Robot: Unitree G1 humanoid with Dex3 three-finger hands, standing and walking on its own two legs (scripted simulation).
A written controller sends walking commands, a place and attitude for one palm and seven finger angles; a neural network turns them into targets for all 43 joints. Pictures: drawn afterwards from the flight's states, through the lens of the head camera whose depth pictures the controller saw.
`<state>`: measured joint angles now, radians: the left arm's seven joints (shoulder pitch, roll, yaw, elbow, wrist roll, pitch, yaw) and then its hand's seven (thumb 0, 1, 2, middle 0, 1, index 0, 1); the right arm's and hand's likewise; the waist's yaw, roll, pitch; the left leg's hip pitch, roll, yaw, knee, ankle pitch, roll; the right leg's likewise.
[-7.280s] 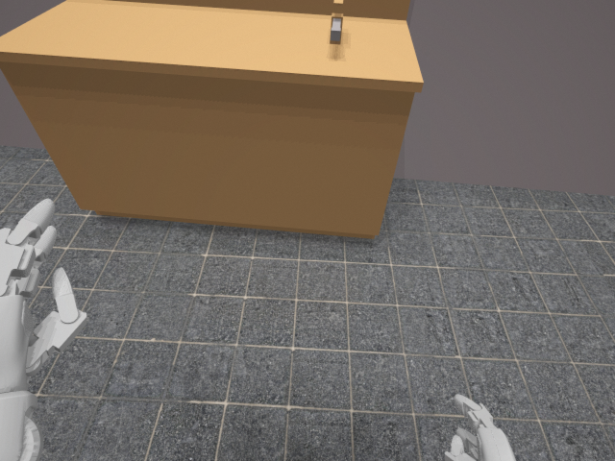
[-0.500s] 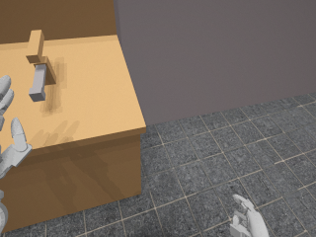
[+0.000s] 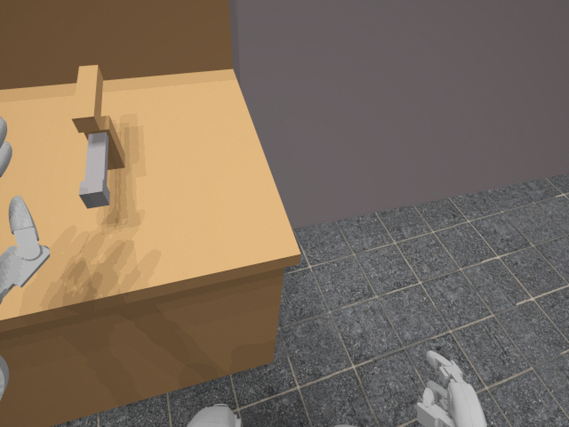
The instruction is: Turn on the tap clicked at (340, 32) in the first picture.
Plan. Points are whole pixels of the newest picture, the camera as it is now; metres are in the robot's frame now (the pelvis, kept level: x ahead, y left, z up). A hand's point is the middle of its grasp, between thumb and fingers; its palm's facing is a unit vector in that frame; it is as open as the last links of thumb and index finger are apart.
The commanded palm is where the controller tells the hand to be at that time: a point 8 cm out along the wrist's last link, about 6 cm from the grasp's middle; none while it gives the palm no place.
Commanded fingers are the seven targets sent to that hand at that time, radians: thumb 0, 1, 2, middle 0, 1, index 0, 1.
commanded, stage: come to a stop and stand still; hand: left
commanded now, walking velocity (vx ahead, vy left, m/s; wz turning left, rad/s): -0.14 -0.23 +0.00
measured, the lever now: (95, 193) +0.37 +0.29 +0.11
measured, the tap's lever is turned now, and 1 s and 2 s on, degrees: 0 0 0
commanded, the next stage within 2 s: look again from close up in 1.44 s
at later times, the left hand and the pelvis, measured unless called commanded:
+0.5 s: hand (55, 218) +0.27 +0.25 +0.20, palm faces +0.37 -0.86 -0.35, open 7.4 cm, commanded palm +0.20 +0.29 +0.20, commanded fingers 0.00 0.90 0.90 -0.20 -0.30 -0.20 -0.30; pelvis +0.04 +0.01 +0.03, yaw -1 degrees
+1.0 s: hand (39, 243) +0.25 +0.28 +0.17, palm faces +0.28 -0.86 -0.42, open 7.4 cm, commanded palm +0.19 +0.31 +0.20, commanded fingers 0.00 0.90 0.90 -0.20 -0.30 -0.20 -0.30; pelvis +0.02 +0.04 +0.03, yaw -2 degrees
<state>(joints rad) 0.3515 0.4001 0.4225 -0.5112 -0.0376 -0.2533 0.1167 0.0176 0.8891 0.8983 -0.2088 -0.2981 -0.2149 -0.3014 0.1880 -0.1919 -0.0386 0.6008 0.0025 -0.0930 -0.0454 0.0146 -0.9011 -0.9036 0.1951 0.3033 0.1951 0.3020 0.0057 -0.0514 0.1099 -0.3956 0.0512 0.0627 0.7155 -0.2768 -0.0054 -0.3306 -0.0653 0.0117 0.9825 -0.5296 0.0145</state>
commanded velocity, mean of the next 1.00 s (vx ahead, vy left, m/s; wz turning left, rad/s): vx -0.06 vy -0.03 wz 0.00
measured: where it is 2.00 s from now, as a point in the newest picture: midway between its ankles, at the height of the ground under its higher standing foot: outside the picture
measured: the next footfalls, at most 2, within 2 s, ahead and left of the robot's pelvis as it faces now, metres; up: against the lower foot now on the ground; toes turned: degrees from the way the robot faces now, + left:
right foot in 0.14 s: +0.04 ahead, -0.13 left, +0.00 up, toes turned +2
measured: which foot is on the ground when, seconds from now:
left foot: down 0.00-1.00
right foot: up 0.00-0.12, down 0.14-1.00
